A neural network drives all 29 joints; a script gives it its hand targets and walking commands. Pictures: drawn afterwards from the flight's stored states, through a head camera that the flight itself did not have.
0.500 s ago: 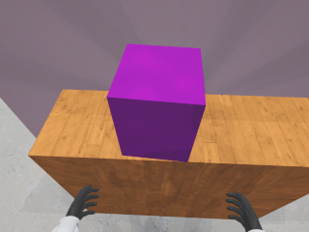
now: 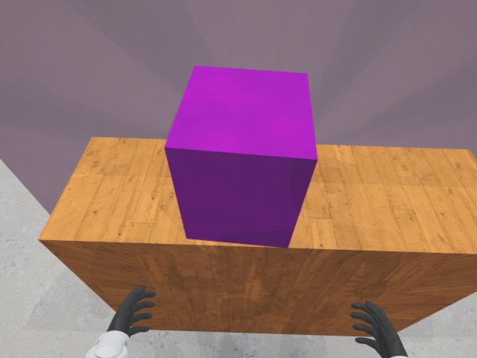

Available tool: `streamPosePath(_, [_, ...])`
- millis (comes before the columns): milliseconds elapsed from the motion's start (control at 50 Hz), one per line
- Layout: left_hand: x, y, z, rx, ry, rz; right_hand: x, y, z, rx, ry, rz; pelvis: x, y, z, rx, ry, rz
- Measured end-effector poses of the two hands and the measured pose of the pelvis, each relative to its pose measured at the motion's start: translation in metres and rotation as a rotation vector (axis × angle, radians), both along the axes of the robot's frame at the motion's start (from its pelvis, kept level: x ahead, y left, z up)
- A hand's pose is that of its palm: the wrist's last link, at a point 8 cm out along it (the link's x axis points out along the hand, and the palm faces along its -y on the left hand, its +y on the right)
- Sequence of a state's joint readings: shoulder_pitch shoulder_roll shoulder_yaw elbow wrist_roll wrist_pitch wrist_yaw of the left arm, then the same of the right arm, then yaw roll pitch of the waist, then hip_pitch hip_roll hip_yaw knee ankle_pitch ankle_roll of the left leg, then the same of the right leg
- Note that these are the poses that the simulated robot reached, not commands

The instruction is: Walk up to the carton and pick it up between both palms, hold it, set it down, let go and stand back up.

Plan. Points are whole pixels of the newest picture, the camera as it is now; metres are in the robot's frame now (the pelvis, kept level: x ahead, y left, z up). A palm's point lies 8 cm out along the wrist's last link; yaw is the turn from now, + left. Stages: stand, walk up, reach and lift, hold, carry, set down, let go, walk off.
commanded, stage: let go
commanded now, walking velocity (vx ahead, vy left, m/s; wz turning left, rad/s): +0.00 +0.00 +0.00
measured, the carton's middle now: (243, 160) +0.42 +0.03 +0.08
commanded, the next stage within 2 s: stand in 0.04 s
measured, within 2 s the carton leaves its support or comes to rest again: neither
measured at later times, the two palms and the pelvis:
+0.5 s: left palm out of the picture +0.07 +0.28 -0.10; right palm out of the picture +0.08 -0.23 -0.11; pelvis -0.01 +0.02 -0.01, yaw +1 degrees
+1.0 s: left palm out of the picture +0.00 +0.30 -0.12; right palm out of the picture +0.04 -0.22 -0.12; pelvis -0.03 +0.04 -0.01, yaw +2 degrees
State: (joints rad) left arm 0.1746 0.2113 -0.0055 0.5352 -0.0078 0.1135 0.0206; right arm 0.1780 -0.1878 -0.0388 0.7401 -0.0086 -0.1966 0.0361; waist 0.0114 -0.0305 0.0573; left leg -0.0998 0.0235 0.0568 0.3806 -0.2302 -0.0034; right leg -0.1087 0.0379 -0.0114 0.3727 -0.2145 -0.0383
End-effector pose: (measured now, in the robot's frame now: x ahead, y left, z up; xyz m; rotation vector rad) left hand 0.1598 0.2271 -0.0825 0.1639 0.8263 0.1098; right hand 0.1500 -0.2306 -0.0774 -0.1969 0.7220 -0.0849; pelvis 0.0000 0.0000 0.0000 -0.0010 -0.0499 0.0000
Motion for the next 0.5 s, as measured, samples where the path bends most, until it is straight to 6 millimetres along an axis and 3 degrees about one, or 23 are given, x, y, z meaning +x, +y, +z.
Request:
streamPosePath(100, [-0.005, 0.006, -0.001, 0.016, -0.027, -0.004, -0.004, -0.003, -0.006, -0.017, 0.046, -0.018, 0.001, 0.003, -0.002, -0.004, 0.022, 0.005])
streamPosePath(300, [-0.060, 0.048, -0.011, 0.085, 0.059, 0.058, -0.040, -0.012, -0.026, -0.049, 0.187, -0.048, 0.004, 0.012, -0.006, -0.006, 0.025, 0.018])
streamPosePath(500, [-0.092, 0.055, -0.021, 0.083, 0.131, 0.058, -0.065, -0.004, -0.030, -0.054, 0.238, -0.046, -0.007, 0.021, -0.006, -0.004, 0.014, 0.022])
